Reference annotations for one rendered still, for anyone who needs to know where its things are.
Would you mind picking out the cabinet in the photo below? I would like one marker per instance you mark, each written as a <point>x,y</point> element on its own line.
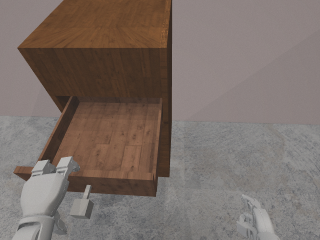
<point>107,48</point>

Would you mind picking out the handle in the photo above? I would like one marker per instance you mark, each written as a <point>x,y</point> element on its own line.
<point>82,208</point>

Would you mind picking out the left robot forearm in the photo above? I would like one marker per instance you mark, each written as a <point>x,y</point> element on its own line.
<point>35,227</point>

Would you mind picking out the robot left hand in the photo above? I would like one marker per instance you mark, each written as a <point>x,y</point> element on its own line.
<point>43,193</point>

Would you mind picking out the drawer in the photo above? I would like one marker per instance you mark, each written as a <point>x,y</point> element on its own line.
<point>116,142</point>

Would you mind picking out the robot right hand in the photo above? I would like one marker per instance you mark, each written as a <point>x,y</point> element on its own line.
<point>250,225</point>

